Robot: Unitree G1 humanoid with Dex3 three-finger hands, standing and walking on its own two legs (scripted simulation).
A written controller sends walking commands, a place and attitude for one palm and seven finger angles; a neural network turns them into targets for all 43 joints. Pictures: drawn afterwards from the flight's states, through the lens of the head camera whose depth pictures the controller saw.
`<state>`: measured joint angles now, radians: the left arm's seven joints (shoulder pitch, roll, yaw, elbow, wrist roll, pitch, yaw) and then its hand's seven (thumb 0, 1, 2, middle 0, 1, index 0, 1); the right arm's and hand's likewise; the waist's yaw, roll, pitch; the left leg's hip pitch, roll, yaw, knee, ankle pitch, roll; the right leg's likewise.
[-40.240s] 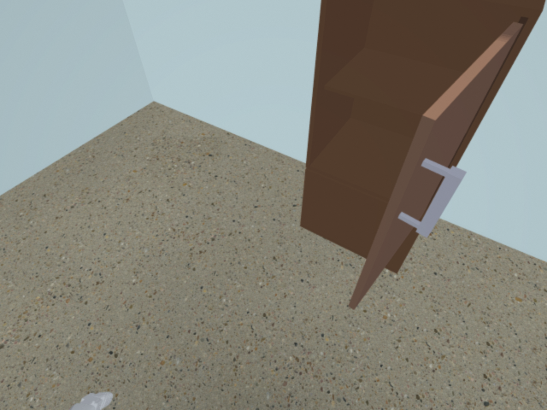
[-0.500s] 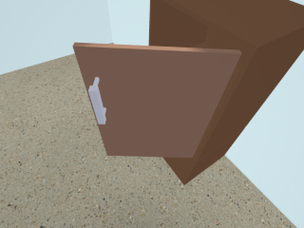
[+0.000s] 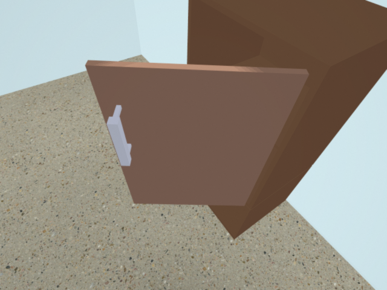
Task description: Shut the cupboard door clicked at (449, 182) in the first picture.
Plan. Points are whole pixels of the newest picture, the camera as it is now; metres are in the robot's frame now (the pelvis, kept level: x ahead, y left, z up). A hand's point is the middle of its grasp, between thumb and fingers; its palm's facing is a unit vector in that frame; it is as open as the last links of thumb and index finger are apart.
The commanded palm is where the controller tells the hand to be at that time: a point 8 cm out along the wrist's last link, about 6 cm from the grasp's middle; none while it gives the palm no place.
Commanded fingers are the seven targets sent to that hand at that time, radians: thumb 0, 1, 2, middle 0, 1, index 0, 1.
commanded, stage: come to a stop and stand still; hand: left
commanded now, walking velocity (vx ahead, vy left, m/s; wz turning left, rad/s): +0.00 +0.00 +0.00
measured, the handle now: (122, 136) +0.43 +0.20 +0.05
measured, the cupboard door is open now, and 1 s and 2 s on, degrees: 55 55 55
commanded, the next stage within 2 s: look again from close up in 0.16 s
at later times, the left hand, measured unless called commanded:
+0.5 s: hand out of the picture +0.00 +0.20 -0.18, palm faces +0.04 -0.97 -0.25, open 7.4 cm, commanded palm none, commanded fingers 0.00 0.90 0.90 -0.20 -0.30 -0.20 -0.30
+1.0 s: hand out of the picture -0.10 +0.24 -0.18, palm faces +0.02 -0.98 -0.21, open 7.4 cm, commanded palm none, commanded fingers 0.00 0.90 0.90 -0.20 -0.30 -0.20 -0.30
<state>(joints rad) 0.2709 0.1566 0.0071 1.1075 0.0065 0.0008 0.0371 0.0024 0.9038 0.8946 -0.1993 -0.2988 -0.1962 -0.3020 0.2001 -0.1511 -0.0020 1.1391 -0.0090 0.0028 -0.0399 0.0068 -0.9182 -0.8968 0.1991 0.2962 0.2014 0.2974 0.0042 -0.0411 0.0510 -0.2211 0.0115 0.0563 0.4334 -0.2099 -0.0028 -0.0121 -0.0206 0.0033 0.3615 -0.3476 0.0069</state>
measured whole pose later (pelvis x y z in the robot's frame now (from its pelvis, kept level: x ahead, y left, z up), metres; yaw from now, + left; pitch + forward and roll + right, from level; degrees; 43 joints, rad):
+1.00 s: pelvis -0.08 +0.05 -0.01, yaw +0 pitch -1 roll -2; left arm 0.35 0.21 0.01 1.01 0.03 0.01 0.03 0.00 0.90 0.89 -0.20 -0.30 -0.20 -0.30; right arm 0.21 -0.18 -0.03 1.04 -0.02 0.03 0.00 0.01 -0.91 -0.90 0.20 0.30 0.20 0.30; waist 0.01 -0.01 0.04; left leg -0.37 -0.01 0.06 0.50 -0.13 0.06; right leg -0.20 -0.04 0.01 0.52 -0.36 0.02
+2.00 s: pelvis -0.04 +0.02 +0.00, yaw +2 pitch +1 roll +0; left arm 0.25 0.19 0.05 1.03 0.03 0.03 -0.01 0.02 0.93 0.89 -0.20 -0.30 -0.20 -0.30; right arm 0.33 -0.10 -0.03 1.07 -0.03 -0.04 -0.04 0.01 -0.91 -0.90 0.20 0.30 0.20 0.30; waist -0.01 -0.04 0.06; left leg -0.22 0.02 0.11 0.44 -0.24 0.03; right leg -0.52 -0.08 -0.03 0.97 -0.31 0.02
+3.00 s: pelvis -0.01 -0.03 +0.00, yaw +3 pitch -1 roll +1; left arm 0.33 0.16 -0.01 1.01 0.02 0.01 0.02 0.01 0.90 0.89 -0.20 -0.30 -0.20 -0.30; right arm 0.29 -0.21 -0.02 0.98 -0.02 0.01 -0.01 0.00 -0.92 -0.90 0.20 0.30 0.20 0.30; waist 0.01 0.05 0.00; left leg -0.26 -0.02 0.11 0.47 -0.20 0.05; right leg -0.27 -0.06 0.00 0.54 -0.26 0.02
